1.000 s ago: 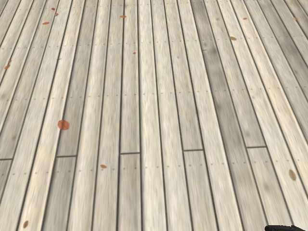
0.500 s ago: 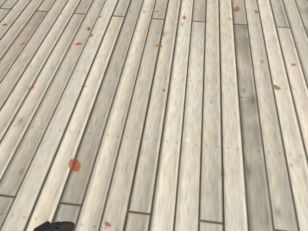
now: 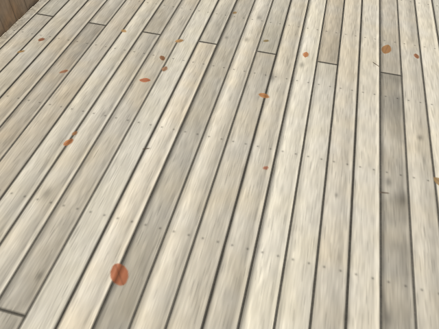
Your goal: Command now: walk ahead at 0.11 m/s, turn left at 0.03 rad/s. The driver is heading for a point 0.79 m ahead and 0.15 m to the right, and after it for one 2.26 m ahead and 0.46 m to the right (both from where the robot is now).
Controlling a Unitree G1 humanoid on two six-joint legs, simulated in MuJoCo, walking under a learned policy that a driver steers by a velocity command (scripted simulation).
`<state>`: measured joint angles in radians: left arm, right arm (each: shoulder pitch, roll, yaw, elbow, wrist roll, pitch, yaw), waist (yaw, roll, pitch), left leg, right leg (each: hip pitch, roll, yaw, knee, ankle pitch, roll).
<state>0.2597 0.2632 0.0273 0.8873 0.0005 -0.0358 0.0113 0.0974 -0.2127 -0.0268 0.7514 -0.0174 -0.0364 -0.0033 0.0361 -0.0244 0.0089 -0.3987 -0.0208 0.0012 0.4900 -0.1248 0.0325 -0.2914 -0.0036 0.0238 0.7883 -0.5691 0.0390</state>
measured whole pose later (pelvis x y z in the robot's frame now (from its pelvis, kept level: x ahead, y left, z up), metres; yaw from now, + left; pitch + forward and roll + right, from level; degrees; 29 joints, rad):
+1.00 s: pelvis +0.37 +0.05 +0.01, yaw -8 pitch +1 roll +2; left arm 0.15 0.26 0.08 0.85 -0.01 -0.05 -0.01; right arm 0.32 -0.23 -0.06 0.98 -0.02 -0.09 -0.02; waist -0.05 -0.04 0.01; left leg 0.02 -0.05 0.20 0.23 -0.26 0.04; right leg -0.71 -0.11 0.05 0.77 0.06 -0.03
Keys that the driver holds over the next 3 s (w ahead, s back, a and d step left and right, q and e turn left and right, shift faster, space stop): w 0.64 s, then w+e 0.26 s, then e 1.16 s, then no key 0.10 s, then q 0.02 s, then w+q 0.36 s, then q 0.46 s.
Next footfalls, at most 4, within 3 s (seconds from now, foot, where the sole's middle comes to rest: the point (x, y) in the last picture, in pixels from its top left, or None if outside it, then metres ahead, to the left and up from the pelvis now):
0.20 right None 0.06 -0.13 -0.77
0.64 left None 0.34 0.14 -0.77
1.14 right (260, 293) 0.60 -0.10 -0.77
1.64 left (195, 270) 0.67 0.11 -0.77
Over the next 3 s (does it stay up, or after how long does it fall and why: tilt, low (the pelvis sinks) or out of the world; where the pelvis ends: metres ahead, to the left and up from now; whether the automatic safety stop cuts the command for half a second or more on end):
stays up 0.72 -0.04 0.01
